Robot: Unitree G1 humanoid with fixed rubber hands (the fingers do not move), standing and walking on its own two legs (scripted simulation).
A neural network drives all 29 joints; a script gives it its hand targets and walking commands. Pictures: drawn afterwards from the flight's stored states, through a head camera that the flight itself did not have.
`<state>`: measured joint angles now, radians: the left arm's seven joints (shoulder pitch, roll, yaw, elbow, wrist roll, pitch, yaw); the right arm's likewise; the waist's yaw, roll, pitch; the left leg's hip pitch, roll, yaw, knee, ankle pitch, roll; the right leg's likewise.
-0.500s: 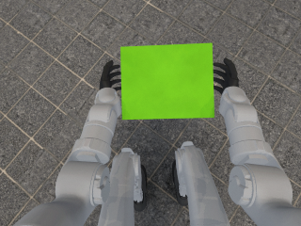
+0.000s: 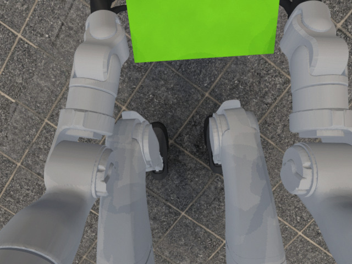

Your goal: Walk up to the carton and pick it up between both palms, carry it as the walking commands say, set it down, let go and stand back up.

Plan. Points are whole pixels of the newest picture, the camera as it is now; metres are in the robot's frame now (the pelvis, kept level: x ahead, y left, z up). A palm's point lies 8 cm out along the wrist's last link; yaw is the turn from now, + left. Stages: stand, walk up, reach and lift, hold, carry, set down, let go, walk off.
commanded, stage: set down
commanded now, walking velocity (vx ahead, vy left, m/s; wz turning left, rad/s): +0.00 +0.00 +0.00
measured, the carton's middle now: (198, 0) +0.55 -0.06 -0.20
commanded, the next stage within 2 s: none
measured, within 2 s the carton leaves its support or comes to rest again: rests again in 1.18 s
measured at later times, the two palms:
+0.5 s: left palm (120, 7) +0.55 +0.09 -0.21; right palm out of the picture +0.53 -0.23 -0.20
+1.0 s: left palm (125, 6) +0.58 +0.09 -0.28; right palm out of the picture +0.56 -0.23 -0.27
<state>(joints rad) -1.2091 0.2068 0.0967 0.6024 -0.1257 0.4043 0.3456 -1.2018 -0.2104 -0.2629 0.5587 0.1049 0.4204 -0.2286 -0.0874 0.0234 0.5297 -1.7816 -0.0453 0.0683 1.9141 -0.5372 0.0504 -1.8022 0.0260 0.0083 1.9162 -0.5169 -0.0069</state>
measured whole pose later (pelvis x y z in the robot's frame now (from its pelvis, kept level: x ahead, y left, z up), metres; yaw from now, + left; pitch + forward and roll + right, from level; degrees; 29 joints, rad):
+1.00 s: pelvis +0.03 -0.01 -0.09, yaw +0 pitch +30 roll +1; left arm -1.47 0.34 -0.03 1.03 -0.27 0.23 0.26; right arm -1.47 -0.33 -0.14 0.98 0.20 0.23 -0.17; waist -0.08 0.02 0.53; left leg -2.11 -0.06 0.04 2.24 -0.66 0.01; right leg -2.14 0.03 -0.03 2.23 -0.62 -0.04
